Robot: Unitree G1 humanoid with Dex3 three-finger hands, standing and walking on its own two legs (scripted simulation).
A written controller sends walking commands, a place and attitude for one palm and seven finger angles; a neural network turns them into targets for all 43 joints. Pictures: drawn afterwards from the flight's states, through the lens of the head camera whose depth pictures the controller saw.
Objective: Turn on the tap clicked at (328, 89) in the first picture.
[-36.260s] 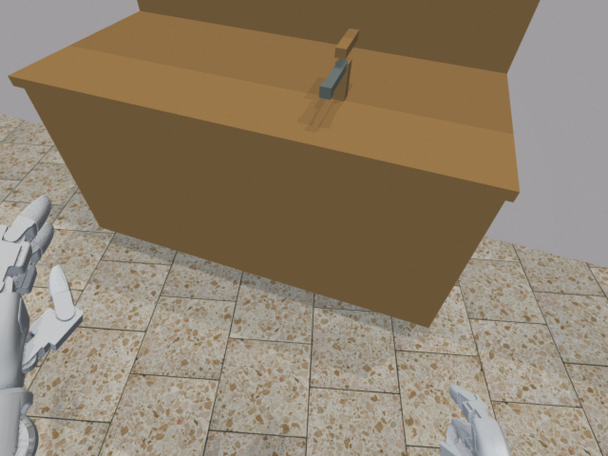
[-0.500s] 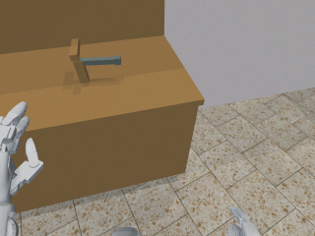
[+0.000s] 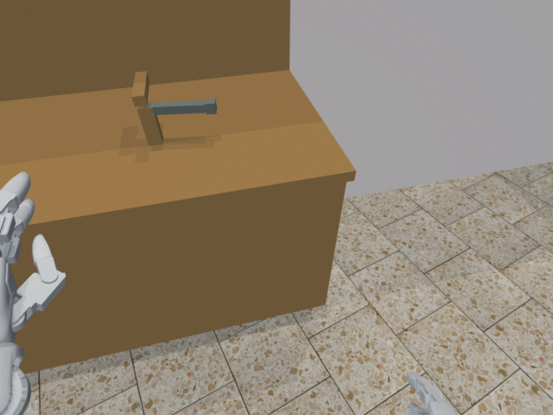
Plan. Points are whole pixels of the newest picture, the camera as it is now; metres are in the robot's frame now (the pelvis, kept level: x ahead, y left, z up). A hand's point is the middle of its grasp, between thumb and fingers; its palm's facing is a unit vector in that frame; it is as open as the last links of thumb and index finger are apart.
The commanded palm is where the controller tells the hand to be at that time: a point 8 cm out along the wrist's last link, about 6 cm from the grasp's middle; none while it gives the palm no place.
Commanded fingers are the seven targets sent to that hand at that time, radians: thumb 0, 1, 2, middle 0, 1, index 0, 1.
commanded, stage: stop stepping back and stand still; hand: left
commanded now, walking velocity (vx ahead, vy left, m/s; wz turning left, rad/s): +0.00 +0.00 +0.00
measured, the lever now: (211, 106) +0.78 +0.20 +0.08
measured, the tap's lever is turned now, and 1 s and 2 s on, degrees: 80 80 80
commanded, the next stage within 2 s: stand and check the lever's angle in 0.96 s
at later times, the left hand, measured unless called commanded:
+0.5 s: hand (83, 260) +0.25 +0.24 +0.17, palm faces +0.39 -0.84 -0.37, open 7.5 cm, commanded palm +0.19 +0.28 +0.19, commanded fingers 0.00 0.90 0.90 -0.20 -0.30 -0.20 -0.30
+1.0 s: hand (65, 249) +0.26 +0.26 +0.17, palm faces +0.38 -0.85 -0.37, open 7.5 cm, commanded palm +0.21 +0.30 +0.19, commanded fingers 0.00 0.90 0.90 -0.20 -0.30 -0.20 -0.30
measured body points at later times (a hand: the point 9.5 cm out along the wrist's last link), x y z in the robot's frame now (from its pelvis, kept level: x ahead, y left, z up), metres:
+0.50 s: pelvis +0.03 +0.00 +0.01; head +0.04 -0.01 +0.46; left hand +0.22 +0.28 +0.19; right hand +0.21 -0.25 -0.06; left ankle +0.03 +0.13 -0.72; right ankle +0.06 -0.09 -0.72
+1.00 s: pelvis +0.04 +0.02 +0.02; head +0.05 +0.02 +0.47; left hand +0.23 +0.31 +0.19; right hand +0.21 -0.21 -0.07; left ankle +0.03 +0.13 -0.72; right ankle +0.06 -0.09 -0.72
